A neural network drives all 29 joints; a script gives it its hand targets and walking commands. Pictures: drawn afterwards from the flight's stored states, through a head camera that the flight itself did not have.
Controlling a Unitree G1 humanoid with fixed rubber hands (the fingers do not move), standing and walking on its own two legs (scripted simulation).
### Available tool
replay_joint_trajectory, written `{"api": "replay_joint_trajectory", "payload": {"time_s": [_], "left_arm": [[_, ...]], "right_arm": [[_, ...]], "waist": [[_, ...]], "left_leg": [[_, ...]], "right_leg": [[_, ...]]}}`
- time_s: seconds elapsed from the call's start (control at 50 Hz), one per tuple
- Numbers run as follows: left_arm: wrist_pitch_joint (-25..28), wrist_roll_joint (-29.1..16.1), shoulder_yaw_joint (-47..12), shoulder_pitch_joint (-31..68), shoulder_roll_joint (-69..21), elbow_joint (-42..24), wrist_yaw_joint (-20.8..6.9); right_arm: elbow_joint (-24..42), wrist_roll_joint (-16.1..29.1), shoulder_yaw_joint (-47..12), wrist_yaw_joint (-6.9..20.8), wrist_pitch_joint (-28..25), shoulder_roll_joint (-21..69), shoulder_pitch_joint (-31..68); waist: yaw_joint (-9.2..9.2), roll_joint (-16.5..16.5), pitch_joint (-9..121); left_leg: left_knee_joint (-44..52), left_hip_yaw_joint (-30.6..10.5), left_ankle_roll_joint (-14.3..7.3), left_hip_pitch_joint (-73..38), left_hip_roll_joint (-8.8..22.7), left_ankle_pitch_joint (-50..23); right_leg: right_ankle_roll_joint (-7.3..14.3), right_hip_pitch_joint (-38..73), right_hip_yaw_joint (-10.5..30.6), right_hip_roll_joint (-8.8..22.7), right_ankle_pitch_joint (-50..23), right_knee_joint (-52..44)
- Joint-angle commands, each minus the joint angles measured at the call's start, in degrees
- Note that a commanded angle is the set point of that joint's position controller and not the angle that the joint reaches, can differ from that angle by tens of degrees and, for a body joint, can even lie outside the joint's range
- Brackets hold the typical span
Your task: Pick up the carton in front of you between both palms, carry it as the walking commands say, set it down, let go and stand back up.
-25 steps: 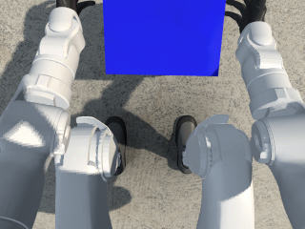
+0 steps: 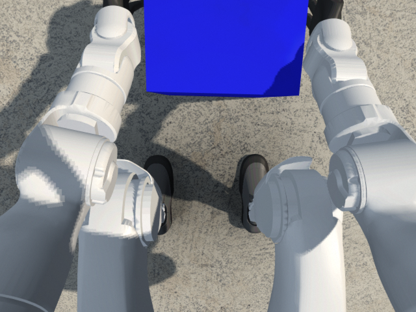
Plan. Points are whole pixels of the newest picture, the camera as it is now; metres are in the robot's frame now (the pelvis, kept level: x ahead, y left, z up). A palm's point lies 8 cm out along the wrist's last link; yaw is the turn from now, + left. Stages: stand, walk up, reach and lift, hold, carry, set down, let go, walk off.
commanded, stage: reach and lift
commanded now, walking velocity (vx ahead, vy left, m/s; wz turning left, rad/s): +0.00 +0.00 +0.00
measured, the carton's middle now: (219, 37) +0.51 -0.02 -0.25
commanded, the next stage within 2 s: none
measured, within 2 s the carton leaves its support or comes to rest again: leaves its support in 0.14 s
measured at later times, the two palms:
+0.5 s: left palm out of the picture +0.51 +0.12 +0.00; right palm (415, 13) +0.48 -0.18 -0.01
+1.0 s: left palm out of the picture +0.48 +0.12 +0.14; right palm out of the picture +0.45 -0.18 +0.14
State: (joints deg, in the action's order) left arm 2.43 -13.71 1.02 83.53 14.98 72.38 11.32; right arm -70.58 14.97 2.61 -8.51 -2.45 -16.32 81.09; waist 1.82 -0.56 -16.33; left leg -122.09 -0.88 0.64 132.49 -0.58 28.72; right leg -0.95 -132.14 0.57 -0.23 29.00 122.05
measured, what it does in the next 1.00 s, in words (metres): rises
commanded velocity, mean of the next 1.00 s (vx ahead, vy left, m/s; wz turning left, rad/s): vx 0.00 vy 0.00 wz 0.00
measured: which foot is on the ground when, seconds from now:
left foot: down 0.00-1.00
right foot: down 0.00-1.00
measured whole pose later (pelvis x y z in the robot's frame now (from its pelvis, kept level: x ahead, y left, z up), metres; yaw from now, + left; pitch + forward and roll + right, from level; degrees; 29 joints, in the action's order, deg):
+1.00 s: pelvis +0.04 +0.01 +0.19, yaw -2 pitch +37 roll +0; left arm -18.6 7.8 21.5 43.1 -3.7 36.2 5.1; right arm -34.2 -8.8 21.9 -2.0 19.9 2.6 41.7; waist 1.3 -1.3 14.0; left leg -90.1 -3.0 1.2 97.0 -4.4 30.2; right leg -1.9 -97.7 3.1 -2.5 28.7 89.3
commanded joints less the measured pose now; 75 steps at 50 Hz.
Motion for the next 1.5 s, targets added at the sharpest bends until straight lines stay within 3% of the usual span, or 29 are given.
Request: {"api": "replay_joint_trajectory", "payload": {"time_s": [0.0, 0.06, 0.14, 0.2, 0.24, 0.3, 0.4, 0.52, 0.66, 0.88, 1.18, 1.48], "left_arm": [[-1.5, 2.3, -9.3, 27.0, -45.2, -12.1, -12.2], [-2.6, 0.2, -11.4, 28.8, -51.3, -17.1, -13.1], [-4.1, -3.3, -16.3, 30.3, -58.8, -29.4, -12.7], [-7.0, -2.0, -16.7, 27.3, -64.2, -35.1, -13.5], [-9.2, -0.2, -16.4, 25.1, -66.9, -37.4, -14.8], [-12.4, 4.4, -13.0, 20.3, -69.6, -35.2, -16.5], [-16.7, 14.5, -1.7, 13.5, -70.8, -24.4, -18.7], [-18.6, 17.8, 0.7, 12.2, -73.7, -23.9, -19.7], [-19.7, 17.6, -3.3, 8.0, -77.2, -28.2, -19.4], [-21.2, 13.4, -13.0, -2.5, -81.3, -34.6, -20.2], [-20.5, 15.9, -12.8, -17.7, -82.3, -34.4, -20.8], [-22.2, 16.8, -16.0, -32.1, -82.2, -38.7, -21.8]], "right_arm": [[13.6, -1.9, -10.9, 11.4, 1.8, 45.2, 29.9], [19.4, 0.1, -13.4, 12.2, 2.8, 51.3, 32.3], [31.4, 3.5, -18.3, 11.4, 4.6, 58.9, 32.7], [36.2, 1.5, -18.4, 11.9, 7.4, 61.9, 29.5], [38.5, -1.0, -17.2, 12.7, 9.6, 63.9, 27.1], [38.0, -5.5, -14.8, 14.4, 12.9, 67.8, 23.7], [28.4, -13.8, -6.3, 17.7, 17.4, 71.1, 17.2], [26.1, -19.4, -0.8, 19.1, 19.4, 71.1, 13.6], [31.5, -17.6, -6.5, 20.2, 20.7, 75.8, 11.6], [36.1, -15.1, -14.3, 19.7, 21.9, 79.0, -0.6], [36.2, -17.2, -15.1, 19.5, 21.3, 81.3, -14.7], [39.8, -18.2, -18.2, 19.9, 22.8, 81.9, -29.2]], "waist": [[-0.16, -0.8, 62.9], [0.36, -0.5, 73.0], [1.0, -0.3, 95.0], [1.33, -0.5, 96.9], [2.12, -0.4, 95.0], [1.61, 0.4, 86.5], [-0.23, 0.4, 70.5], [1.91, -1.8, 74.0], [-0.05, -0.5, 81.8], [1.04, -0.7, 81.0], [-0.43, 0.4, 66.7], [-1.0, 0.3, 53.8]], "left_leg": [[7.1, 3.0, -0.6, -32.2, -7.1, -8.4], [5.8, 4.3, -0.3, -36.5, -7.7, -12.4], [5.7, 5.7, 0.2, -46.8, -8.6, -19.0], [7.7, 6.0, 0.3, -44.9, -9.4, -18.3], [9.3, 6.3, 0.3, -42.9, -9.8, -14.9], [12.7, 6.0, -0.2, -38.8, -10.0, -8.9], [19.5, 5.3, -1.3, -32.8, -9.9, 1.3], [26.0, 4.5, -0.4, -36.2, -10.6, -0.1], [31.4, 4.1, -0.1, -47.8, -10.6, -3.8], [40.1, 2.3, 1.0, -59.1, -10.5, -10.3], [56.7, -0.8, 0.1, -74.5, -9.4, -11.3], [75.4, -3.9, -0.6, -97.0, -7.1, -20.3]], "right_leg": [[0.0, 30.8, -3.0, -6.2, -10.0, -8.0], [-0.4, 36.6, -3.9, -6.8, -14.6, -7.0], [-0.9, 49.6, -5.0, -7.9, -22.6, -6.7], [-0.5, 52.9, -4.8, -8.4, -23.7, -7.9], [-0.4, 51.2, -5.3, -8.6, -20.5, -9.7], [-0.4, 44.2, -5.6, -8.7, -13.2, -13.5], [0.2, 35.5, -5.2, -8.6, -0.9, -20.2], [0.8, 41.7, -5.0, -8.7, -4.1, -25.5], [-0.2, 48.7, -4.8, -9.1, -6.4, -30.7], [-0.5, 61.5, -3.1, -9.4, -13.2, -39.4], [0.2, 79.0, 0.4, -8.8, -14.1, -55.9], [1.2, 102.0, 3.9, -7.1, -23.2, -74.5]]}}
